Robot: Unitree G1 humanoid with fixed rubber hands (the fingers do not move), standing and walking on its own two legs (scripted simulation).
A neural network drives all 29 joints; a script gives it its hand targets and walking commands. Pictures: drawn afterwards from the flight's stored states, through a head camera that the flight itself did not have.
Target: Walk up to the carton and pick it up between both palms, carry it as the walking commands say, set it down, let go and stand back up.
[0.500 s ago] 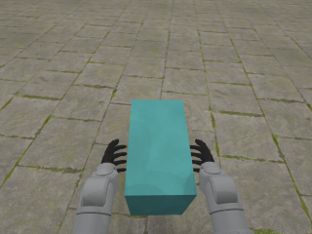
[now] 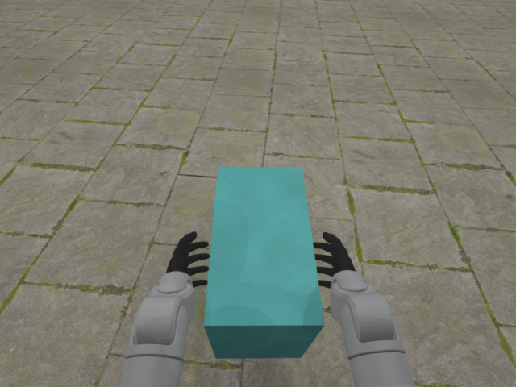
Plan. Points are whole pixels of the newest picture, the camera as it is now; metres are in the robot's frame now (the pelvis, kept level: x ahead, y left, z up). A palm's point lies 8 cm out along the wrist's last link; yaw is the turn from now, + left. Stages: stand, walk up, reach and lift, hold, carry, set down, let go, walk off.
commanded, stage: carry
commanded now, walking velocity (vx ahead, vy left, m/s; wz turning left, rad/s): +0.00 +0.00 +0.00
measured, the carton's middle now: (259, 262) +0.36 +0.00 -0.04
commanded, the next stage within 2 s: none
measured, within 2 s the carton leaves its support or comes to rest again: neither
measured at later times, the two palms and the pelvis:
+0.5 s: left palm (184, 275) +0.29 +0.12 +0.04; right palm (344, 272) +0.29 -0.13 +0.04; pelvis +0.01 +0.00 +0.00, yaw +0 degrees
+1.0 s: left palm (188, 271) +0.29 +0.12 +0.04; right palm (348, 268) +0.29 -0.14 +0.04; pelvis +0.02 -0.01 +0.00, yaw +0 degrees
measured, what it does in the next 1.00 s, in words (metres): stands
